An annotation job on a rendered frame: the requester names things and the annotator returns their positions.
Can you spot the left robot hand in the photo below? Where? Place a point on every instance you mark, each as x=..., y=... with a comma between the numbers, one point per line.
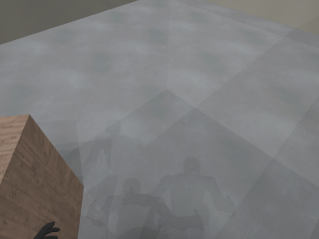
x=48, y=228

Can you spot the pedestal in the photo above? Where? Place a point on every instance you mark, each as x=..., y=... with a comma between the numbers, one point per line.
x=37, y=186

